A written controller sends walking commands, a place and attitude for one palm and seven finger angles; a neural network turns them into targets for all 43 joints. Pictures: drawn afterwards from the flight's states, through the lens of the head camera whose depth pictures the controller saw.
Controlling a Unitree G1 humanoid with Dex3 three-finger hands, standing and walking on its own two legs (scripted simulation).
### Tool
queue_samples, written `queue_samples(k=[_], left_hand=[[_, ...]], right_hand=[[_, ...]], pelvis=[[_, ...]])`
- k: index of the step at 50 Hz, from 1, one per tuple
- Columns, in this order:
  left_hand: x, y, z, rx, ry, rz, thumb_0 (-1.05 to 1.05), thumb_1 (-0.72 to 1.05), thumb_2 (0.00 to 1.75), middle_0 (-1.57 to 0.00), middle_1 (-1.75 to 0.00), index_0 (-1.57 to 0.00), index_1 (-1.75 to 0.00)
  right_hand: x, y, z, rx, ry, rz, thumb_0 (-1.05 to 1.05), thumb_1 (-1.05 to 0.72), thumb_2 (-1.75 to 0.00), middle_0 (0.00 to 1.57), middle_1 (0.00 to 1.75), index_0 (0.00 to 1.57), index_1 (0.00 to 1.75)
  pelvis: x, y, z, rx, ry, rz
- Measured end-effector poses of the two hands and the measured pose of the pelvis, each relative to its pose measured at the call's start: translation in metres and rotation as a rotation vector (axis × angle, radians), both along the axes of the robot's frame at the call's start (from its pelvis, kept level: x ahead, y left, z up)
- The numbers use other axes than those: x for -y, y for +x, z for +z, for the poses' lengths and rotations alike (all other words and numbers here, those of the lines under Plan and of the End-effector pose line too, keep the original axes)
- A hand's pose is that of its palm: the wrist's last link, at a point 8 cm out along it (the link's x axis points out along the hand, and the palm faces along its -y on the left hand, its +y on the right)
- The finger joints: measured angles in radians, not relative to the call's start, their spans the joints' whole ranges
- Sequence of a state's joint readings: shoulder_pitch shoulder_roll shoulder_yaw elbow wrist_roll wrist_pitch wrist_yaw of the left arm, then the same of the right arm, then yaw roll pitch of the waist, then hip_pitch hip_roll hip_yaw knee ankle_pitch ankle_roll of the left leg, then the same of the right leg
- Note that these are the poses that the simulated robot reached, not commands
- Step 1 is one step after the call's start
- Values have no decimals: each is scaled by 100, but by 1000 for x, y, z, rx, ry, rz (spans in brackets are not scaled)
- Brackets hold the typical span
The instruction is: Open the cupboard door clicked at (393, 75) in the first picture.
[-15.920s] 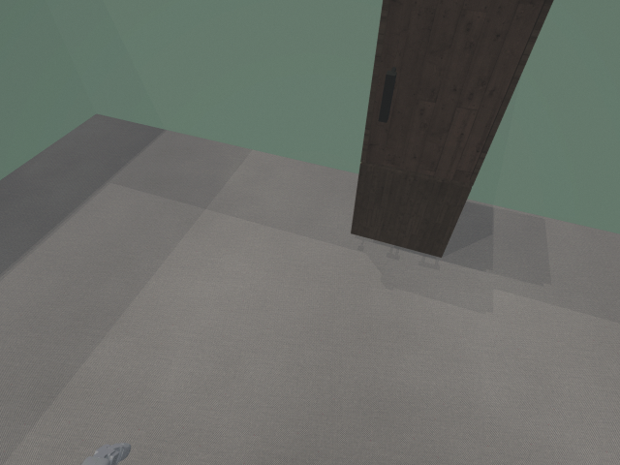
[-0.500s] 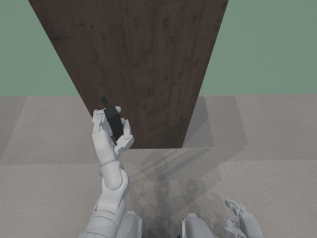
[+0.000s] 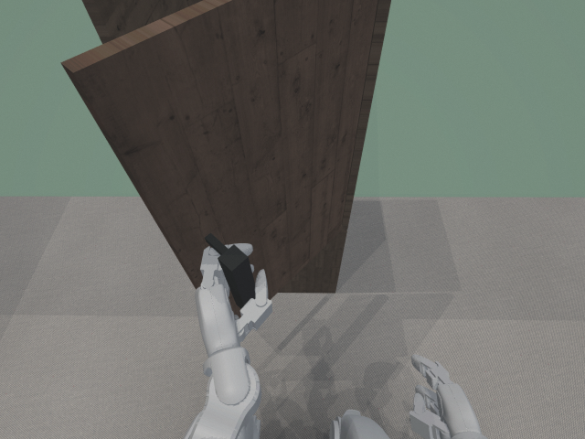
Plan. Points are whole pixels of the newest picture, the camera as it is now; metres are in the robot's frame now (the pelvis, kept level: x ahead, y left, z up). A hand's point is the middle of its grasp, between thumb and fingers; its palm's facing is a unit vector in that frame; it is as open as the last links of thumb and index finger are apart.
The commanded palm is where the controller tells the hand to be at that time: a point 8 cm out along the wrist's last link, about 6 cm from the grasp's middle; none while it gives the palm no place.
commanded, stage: open thumb and fingers to let go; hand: left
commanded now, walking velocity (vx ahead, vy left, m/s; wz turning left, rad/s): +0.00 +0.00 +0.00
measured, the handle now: (231, 274) +0.34 +0.10 +0.02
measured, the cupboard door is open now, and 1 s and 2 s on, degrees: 48 47 51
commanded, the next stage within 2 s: slide the hand sideways off the handle in 0.78 s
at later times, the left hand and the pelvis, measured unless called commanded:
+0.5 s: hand (249, 298) +0.30 +0.07 +0.02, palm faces +0.35 -0.94 -0.03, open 12.8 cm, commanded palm +0.25 +0.11 +0.02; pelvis +0.00 +0.00 +0.00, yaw +0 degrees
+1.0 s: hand (249, 318) +0.27 +0.07 +0.02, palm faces +0.06 -1.00 -0.05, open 15.9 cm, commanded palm +0.24 +0.10 +0.02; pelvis -0.02 +0.03 -0.01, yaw +0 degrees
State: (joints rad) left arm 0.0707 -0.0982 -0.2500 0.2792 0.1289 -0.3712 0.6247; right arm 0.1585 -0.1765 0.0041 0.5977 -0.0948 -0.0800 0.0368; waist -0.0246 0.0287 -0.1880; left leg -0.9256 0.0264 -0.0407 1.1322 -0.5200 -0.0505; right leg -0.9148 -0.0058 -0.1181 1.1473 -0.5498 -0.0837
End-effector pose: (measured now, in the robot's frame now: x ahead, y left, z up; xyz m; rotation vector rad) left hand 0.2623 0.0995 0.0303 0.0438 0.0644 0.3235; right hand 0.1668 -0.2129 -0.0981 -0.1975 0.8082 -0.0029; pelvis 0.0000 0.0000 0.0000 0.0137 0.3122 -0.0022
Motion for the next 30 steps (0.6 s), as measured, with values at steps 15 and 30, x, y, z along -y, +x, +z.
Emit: queue_samples(k=[15,30], left_hand=[[-7,5,-1,11,-16,54,1,24,62,-33,-125,-37,-128],[-17,-3,-6,8,-21,16,0,-43,33,-27,-105,-30,-105]], right_hand=[[11,-6,-14,-39,2,-11,1,-91,-90,20,30,20,30],[-2,-16,-10,-44,-21,-32,1,-91,-90,20,30,20,30]], pelvis=[[8,-3,-3,-21,18,10],[-10,-3,-4,-19,-4,-2]])
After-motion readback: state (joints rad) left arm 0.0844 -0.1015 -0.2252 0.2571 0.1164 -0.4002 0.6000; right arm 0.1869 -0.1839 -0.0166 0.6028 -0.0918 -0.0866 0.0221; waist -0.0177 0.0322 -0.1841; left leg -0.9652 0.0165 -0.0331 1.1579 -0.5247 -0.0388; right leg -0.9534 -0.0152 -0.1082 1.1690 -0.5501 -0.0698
